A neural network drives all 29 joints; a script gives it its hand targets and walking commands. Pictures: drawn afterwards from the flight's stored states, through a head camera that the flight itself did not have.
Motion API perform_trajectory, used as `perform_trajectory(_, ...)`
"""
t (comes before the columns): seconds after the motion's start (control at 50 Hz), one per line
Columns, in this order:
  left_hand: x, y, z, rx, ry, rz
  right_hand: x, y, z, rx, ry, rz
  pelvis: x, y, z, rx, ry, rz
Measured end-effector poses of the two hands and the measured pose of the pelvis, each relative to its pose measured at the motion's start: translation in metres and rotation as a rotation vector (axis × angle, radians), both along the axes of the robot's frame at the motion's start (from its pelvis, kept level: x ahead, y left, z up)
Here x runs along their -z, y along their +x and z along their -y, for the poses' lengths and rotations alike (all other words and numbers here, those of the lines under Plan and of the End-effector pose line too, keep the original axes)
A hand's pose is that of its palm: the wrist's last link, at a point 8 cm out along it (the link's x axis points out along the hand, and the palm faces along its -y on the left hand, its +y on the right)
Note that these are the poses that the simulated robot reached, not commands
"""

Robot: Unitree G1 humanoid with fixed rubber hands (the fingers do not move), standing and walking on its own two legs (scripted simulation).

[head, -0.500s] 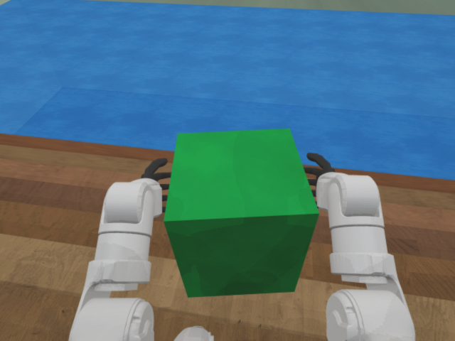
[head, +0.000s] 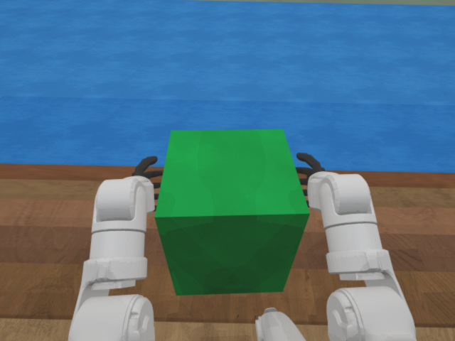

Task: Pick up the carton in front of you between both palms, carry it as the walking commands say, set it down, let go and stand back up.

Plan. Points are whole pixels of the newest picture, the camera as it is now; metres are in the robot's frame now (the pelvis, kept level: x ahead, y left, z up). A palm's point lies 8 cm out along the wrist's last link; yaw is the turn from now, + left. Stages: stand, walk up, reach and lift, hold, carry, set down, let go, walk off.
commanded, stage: carry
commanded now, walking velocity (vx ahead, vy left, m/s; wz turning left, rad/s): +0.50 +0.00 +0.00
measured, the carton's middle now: (228, 213) +0.36 -0.02 +0.02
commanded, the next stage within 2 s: none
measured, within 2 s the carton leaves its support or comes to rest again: neither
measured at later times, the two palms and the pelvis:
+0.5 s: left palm (163, 129) +0.71 +0.14 -0.06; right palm (262, 122) +0.73 -0.16 -0.07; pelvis +0.36 -0.04 -0.15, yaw -1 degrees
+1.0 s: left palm (182, 97) +1.12 +0.11 -0.22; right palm (250, 91) +1.12 -0.19 -0.21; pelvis +0.77 -0.04 -0.34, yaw +0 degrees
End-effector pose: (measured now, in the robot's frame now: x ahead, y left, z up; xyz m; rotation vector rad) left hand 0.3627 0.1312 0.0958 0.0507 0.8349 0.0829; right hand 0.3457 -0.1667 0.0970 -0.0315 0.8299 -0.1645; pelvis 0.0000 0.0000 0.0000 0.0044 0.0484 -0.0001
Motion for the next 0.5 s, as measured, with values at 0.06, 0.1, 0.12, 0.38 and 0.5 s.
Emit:
perform_trajectory(0.06,0.024,0.041,0.001,-0.022,-0.018,0.014,0.021,0.043,0.002,-0.004,-0.008,0.014,0.016,0.041,0.006,-0.01,0.005,-0.005)
perform_trajectory(0.1,0.038,0.072,0.005,-0.032,-0.027,0.038,0.034,0.076,0.005,-0.008,-0.01,0.039,0.031,0.072,0.012,-0.016,0.014,-0.006)
perform_trajectory(0.12,0.044,0.088,0.007,-0.036,-0.027,0.056,0.04,0.094,0.007,-0.012,-0.009,0.057,0.041,0.089,0.014,-0.016,0.018,-0.003)
perform_trajectory(0.38,0.142,0.248,-0.01,-0.144,0.012,0.027,0.14,0.298,-0.01,-0.112,0.049,0.026,0.119,0.274,0.046,0.001,-0.002,-0.021)
perform_trajectory(0.5,0.153,0.346,-0.01,-0.12,0.029,0.09,0.164,0.382,-0.009,-0.082,0.076,0.09,0.145,0.361,0.037,0.024,-0.007,-0.02)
